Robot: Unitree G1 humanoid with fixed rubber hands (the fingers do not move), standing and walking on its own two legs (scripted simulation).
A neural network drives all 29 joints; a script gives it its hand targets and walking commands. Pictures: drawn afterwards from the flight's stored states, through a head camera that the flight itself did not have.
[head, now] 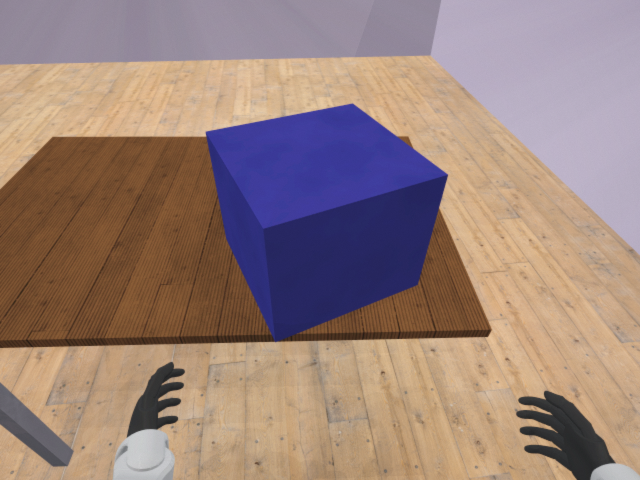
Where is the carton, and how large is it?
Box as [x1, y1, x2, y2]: [206, 103, 447, 341]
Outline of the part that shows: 352,103 206,131 226,238 275,341 417,284 447,174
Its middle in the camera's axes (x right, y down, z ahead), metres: -0.01 -0.05 +0.71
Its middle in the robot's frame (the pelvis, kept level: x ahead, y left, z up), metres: +0.57 +0.03 +0.03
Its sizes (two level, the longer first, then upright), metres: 0.294 0.287 0.249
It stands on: a table, 0.66 m high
